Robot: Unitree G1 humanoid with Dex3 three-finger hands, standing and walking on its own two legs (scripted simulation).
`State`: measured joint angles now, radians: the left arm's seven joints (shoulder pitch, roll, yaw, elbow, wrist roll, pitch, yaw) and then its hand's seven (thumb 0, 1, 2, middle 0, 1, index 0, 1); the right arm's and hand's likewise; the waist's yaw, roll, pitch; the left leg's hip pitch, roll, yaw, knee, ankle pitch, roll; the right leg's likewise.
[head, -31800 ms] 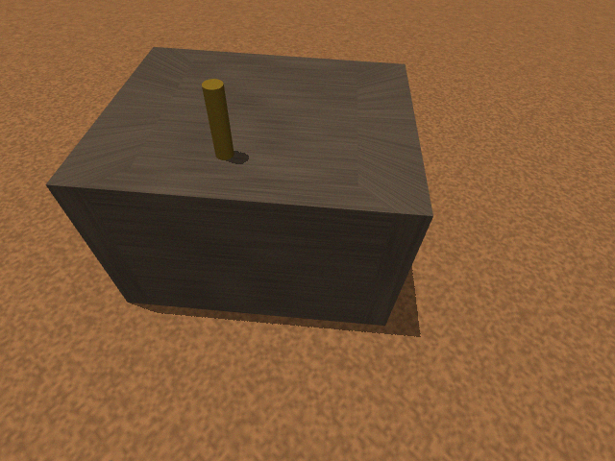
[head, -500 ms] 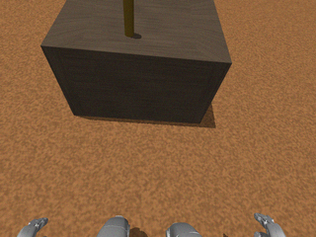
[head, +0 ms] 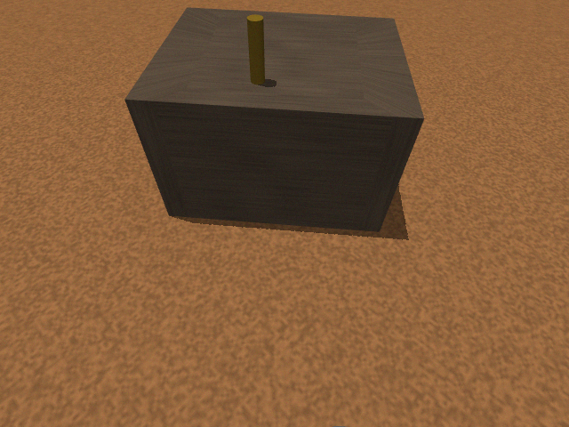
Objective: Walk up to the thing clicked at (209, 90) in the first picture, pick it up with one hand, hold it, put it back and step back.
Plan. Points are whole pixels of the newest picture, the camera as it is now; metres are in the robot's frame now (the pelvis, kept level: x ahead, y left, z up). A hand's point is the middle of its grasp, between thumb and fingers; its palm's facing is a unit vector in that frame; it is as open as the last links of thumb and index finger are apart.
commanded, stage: step back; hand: left
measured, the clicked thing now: (256, 51) +1.17 +0.17 -0.06
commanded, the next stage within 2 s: stand in 0.78 s
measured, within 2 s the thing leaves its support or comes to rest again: neither
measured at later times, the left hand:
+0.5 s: hand out of the picture +0.08 +0.25 -0.13, palm faces +0.06 -0.91 -0.41, open 7.4 cm
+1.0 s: hand (113, 419) +0.13 +0.27 -0.14, palm faces +0.02 -0.94 -0.33, open 7.4 cm
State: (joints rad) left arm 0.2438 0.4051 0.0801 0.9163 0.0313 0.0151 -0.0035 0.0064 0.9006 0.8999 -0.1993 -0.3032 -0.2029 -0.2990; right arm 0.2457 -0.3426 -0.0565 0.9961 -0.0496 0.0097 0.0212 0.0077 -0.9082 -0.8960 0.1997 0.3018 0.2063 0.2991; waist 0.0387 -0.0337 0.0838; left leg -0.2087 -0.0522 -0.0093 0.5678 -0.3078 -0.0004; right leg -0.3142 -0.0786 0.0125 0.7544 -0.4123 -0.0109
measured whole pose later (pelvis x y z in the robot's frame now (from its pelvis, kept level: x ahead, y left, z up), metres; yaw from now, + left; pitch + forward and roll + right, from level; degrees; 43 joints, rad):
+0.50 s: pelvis +0.04 -0.02 +0.00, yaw +2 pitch -3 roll +0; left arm 0.23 0.35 0.05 0.97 0.02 -0.05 0.00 0.01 0.90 0.90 -0.20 -0.30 -0.21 -0.30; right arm 0.19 -0.40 -0.06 0.99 -0.03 0.01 0.01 0.00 -0.91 -0.90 0.20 0.30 0.20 0.30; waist 0.03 0.05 0.10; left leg -0.37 0.04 -0.05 0.72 -0.36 0.00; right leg -0.22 -0.02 -0.08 0.60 -0.33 -0.02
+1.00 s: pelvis +0.05 +0.01 +0.02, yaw +1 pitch -3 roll +0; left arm 0.10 0.35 0.00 1.09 0.00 -0.02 -0.01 0.01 0.90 0.90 -0.20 -0.30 -0.20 -0.30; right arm 0.04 -0.33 -0.01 1.09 -0.02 -0.02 0.02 0.00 -0.91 -0.90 0.20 0.30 0.21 0.30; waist 0.02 0.00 0.07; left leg -0.21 0.03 0.03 0.45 -0.18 -0.01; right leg -0.11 -0.04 -0.01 0.43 -0.26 0.04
